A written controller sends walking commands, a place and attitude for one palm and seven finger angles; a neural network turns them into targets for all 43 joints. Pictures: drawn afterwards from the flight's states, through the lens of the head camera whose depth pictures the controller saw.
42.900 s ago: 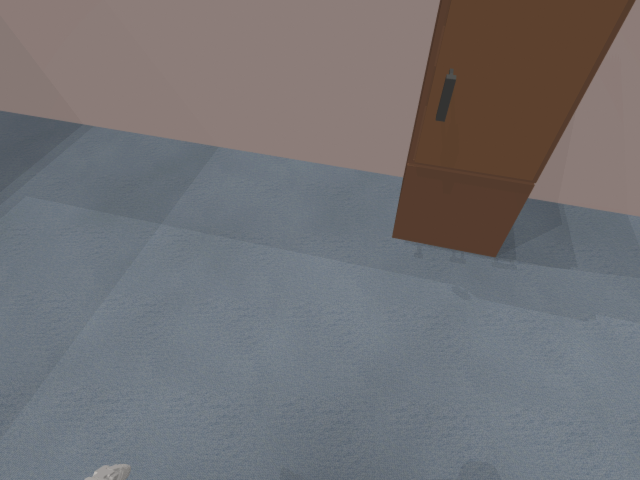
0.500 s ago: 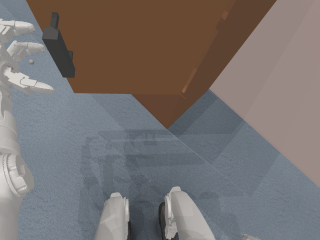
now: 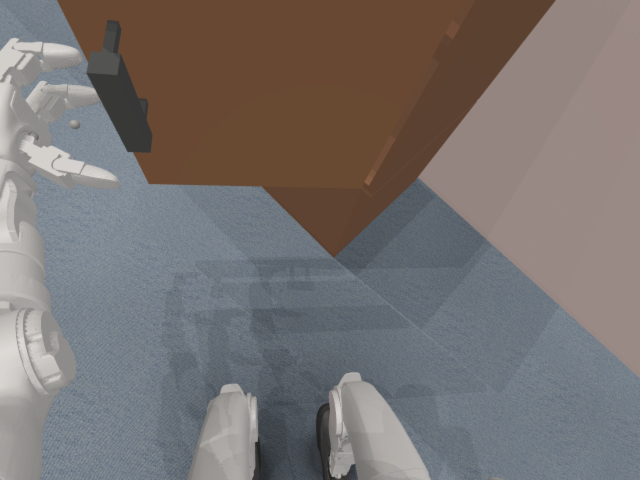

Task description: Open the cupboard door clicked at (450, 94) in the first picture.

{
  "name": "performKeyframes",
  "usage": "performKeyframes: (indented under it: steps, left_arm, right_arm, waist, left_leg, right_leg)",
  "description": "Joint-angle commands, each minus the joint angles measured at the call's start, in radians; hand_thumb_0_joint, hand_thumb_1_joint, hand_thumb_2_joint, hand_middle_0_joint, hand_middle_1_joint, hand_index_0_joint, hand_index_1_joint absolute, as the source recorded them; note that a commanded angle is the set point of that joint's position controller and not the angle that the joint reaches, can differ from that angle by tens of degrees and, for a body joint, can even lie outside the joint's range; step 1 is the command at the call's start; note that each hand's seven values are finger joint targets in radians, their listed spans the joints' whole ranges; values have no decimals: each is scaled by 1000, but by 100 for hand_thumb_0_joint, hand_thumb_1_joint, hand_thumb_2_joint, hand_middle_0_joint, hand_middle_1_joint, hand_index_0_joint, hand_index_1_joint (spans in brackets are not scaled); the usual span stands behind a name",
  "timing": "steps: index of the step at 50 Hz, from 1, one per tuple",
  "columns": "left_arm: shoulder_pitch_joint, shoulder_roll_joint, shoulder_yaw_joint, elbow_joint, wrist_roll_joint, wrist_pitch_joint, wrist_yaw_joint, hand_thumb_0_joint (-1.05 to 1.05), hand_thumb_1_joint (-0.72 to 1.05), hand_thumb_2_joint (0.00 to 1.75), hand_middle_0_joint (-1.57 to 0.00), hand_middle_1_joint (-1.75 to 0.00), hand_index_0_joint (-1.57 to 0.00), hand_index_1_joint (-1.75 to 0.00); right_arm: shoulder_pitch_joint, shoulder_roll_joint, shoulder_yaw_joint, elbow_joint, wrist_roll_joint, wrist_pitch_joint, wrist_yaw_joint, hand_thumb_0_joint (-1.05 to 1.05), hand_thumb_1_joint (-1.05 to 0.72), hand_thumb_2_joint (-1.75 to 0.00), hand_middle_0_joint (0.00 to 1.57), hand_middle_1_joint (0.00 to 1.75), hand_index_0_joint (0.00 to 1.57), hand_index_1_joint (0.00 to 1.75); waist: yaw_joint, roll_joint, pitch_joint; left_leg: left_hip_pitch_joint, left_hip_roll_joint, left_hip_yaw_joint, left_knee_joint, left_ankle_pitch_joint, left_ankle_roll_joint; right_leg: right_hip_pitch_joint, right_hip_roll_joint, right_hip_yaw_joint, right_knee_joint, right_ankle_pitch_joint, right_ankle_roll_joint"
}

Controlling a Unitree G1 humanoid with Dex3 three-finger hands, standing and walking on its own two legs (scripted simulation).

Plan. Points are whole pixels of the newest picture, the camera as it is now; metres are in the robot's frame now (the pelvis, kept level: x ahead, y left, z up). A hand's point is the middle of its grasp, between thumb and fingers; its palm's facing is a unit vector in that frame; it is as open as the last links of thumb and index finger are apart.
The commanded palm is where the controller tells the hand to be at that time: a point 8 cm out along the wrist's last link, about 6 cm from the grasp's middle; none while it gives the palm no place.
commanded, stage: slide the fingers in behind the handle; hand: left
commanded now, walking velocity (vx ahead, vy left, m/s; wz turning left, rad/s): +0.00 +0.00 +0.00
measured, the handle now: (127, 91) +0.54 +0.20 +0.05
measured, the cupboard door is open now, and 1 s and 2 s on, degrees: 48 46 46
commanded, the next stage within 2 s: close the thumb around the handle in 1.34 s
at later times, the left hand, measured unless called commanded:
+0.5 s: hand (93, 126) +0.50 +0.23 +0.04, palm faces +0.08 -1.00 +0.00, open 14.5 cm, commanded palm +0.49 +0.24 +0.05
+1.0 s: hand (146, 122) +0.51 +0.18 +0.05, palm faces +0.01 -1.00 +0.02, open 14.5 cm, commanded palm +0.49 +0.21 +0.05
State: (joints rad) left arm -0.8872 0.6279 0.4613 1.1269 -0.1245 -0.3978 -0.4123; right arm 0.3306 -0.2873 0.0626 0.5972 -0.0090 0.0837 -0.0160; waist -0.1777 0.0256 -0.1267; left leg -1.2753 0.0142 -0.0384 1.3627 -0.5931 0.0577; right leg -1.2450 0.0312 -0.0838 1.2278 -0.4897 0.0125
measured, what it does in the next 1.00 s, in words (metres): stands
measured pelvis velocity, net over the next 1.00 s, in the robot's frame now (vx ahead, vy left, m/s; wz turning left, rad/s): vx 0.01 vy -0.01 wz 0.04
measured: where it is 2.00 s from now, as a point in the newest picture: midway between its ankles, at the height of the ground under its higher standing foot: (290, 477)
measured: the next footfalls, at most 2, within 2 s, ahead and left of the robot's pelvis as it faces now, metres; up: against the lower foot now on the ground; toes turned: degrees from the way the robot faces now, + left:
none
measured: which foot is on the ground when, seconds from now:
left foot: down 0.00-1.00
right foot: down 0.00-1.00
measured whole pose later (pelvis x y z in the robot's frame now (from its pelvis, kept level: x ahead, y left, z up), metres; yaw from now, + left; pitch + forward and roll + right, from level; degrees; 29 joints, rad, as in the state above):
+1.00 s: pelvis +0.01 -0.01 +0.01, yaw +2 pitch +27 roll -6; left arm -0.88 0.41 0.28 1.11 -0.12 -0.47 -0.21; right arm 0.31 -0.25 0.04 0.64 -0.03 0.10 0.02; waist -0.14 0.03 -0.14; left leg -1.20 0.00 -0.05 1.31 -0.59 0.04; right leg -1.17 0.01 -0.09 1.20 -0.50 0.00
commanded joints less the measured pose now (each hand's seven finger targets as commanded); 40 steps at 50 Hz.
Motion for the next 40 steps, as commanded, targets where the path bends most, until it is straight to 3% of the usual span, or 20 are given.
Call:
performKeyframes:
  steps: [1, 2, 3, 5, 7, 8, 10, 11, 12, 13, 15, 18, 21, 24, 25, 29, 31, 32, 34, 40]
  left_arm:
    - [-382, 304, 60, -218, -4, -68, 34, 0, -50, 30, -30, -120, -30, -120]
    - [-395, 280, 42, -244, -2, -76, 41, 0, -50, 30, -30, -120, -30, -120]
    - [-405, 268, 36, -265, -4, -84, 46, 0, -50, 30, -30, -120, -30, -120]
    - [-368, 262, 40, -262, -8, -94, 54, 0, -50, 30, -30, -120, -30, -120]
    - [-376, 193, -9, -257, -8, -97, 52, 0, -50, 30, -30, -120, -30, -120]
    - [-373, 218, 13, -243, -9, -94, 55, 0, -50, 30, -30, -120, -30, -120]
    - [-397, 180, -21, -256, -12, -98, 54, 0, -50, 30, -30, -120, -30, -120]
    - [-399, 189, -17, -256, -8, -101, 57, 0, -50, 30, -30, -120, -30, -120]
    - [-421, 149, -49, -277, -10, -104, 60, 0, -50, 30, -30, -120, -30, -120]
    - [-402, 135, -50, -267, -10, -105, 64, 0, -50, 30, -30, -120, -30, -120]
    - [-432, 89, -92, -251, -13, -109, 71, 0, -50, 30, -30, -120, -30, -120]
    - [-469, 94, -96, -233, 0, -113, 86, 0, -50, 30, -30, -120, -30, -120]
    - [-475, 79, -113, -240, 9, -125, 89, 0, -50, 30, -30, -120, -30, -120]
    - [-465, 45, -140, -237, 11, -126, 91, 0, -50, 30, -30, -120, -30, -120]
    - [-475, 6, -168, -246, 2, -129, 89, 0, -50, 30, -30, -120, -30, -120]
    - [-458, 17, -157, -221, 8, -122, 94, 0, -50, 30, -30, -120, -30, -120]
    - [-478, 18, -159, -239, 9, -129, 97, 0, -50, 30, -30, -120, -30, -120]
    - [-457, 0, -173, -237, 10, -128, 97, 0, -50, 30, -30, -120, -30, -120]
    - [-453, -26, -189, -234, 7, -125, 100, 0, -50, 30, -30, -120, -30, -120]
    - [-462, -98, -244, -293, 1, -139, 116, 0, -50, 30, -30, -120, -30, -120]
  right_arm:
    - [183, -204, -72, -47, -3, -12, -9, 0, -90, -90, 20, 30, 20, 30]
    - [178, -200, -74, -52, -3, -13, -8, 0, -90, -90, 20, 30, 20, 30]
    - [175, -195, -74, -49, -5, -17, -5, 0, -90, -90, 20, 30, 20, 30]
    - [183, -194, -75, -48, -4, -17, -1, 0, -90, -90, 20, 30, 20, 30]
    - [177, -189, -81, -40, -3, -18, 3, 0, -90, -90, 20, 30, 20, 30]
    - [182, -196, -81, -35, -4, -15, 0, 0, -90, -90, 20, 30, 20, 30]
    - [181, -190, -80, -34, -3, -18, 0, 0, -90, -90, 20, 30, 20, 30]
    - [177, -193, -80, -30, -3, -16, -1, 0, -90, -90, 20, 30, 20, 30]
    - [178, -189, -83, -28, -5, -18, 0, 0, -90, -90, 20, 30, 20, 30]
    - [179, -187, -86, -25, -6, -19, 1, 0, -90, -90, 20, 30, 20, 30]
    - [185, -184, -85, -14, -7, -21, 1, 0, -90, -90, 20, 30, 20, 30]
    - [183, -189, -86, -4, -10, -23, -1, 0, -90, -90, 20, 30, 20, 30]
    - [184, -185, -88, 1, -13, -25, 2, 0, -90, -90, 20, 30, 20, 30]
    - [183, -182, -92, 7, -16, -21, 6, 0, -90, -90, 20, 30, 20, 30]
    - [188, -176, -91, 6, -15, -22, 8, 0, -90, -90, 20, 30, 20, 30]
    - [175, -180, -92, 7, -14, -16, 10, 0, -90, -90, 20, 30, 20, 30]
    - [178, -179, -94, 10, -16, -17, 9, 0, -90, -90, 20, 30, 20, 30]
    - [175, -175, -94, 5, -15, -15, 12, 0, -90, -90, 20, 30, 20, 30]
    - [173, -174, -96, 8, -15, -13, 15, 0, -90, -90, 20, 30, 20, 30]
    - [180, -167, -104, 12, -18, -9, 22, 0, -90, -90, 20, 30, 20, 30]
  waist:
    - [6, 212, -555]
    - [-4, 217, -577]
    - [1, 241, -588]
    - [4, 230, -581]
    - [-13, 224, -570]
    - [-15, 186, -553]
    - [-21, 222, -542]
    - [-12, 226, -548]
    - [-24, 233, -560]
    - [-18, 228, -562]
    - [-40, 207, -532]
    - [-52, 181, -522]
    - [-41, 233, -555]
    - [-49, 220, -554]
    - [-56, 219, -555]
    - [-54, 192, -533]
    - [-53, 213, -562]
    - [-44, 223, -565]
    - [-53, 205, -544]
    - [-57, 224, -582]
  left_leg:
    - [520, 25, -90, -182, 526, -54]
    - [531, 25, -89, -180, 525, -51]
    - [543, 24, -91, -180, 541, -56]
    - [564, 28, -95, -183, 581, -61]
    - [569, 30, -92, -181, 557, -57]
    - [544, 30, -92, -184, 537, -54]
    - [560, 28, -95, -191, 531, -56]
    - [575, 29, -97, -197, 533, -62]
    - [599, 30, -103, -198, 551, -64]
    - [604, 30, -104, -197, 553, -64]
    - [598, 29, -110, -196, 538, -64]
    - [551, 22, -99, -194, 467, -51]
    - [593, 21, -101, -193, 512, -61]
    - [606, 22, -102, -188, 535, -60]
    - [615, 19, -103, -183, 561, -58]
    - [560, 14, -89, -184, 495, -48]
    - [586, 15, -91, -178, 530, -50]
    - [587, 13, -91, -183, 526, -53]
    - [585, 14, -88, -183, 523, -50]
    - [669, 21, -106, -185, 639, -65]
  right_leg:
    - [177, 17, 17, -98, 234, -46]
    - [179, 17, 21, -99, 239, -44]
    - [182, 15, 19, -97, 245, -45]
    - [182, 19, 17, -97, 256, -47]
    - [167, 19, 19, -109, 250, -43]
    - [180, 19, 17, -109, 248, -43]
    - [159, 19, 17, -110, 237, -46]
    - [156, 18, 15, -111, 230, -47]
    - [147, 18, 13, -113, 235, -46]
    - [143, 18, 13, -116, 234, -46]
    - [124, 19, 10, -116, 228, -47]
    - [139, 16, 18, -122, 216, -45]
    - [132, 14, 17, -117, 229, -51]
    - [135, 15, 14, -120, 243, -51]
    - [132, 18, 13, -118, 253, -52]
    - [158, 15, 20, -126, 246, -50]
    - [155, 14, 21, -120, 263, -50]
    - [159, 14, 19, -119, 256, -52]
    - [160, 15, 18, -127, 261, -51]
    - [143, 16, 7, -123, 292, -53]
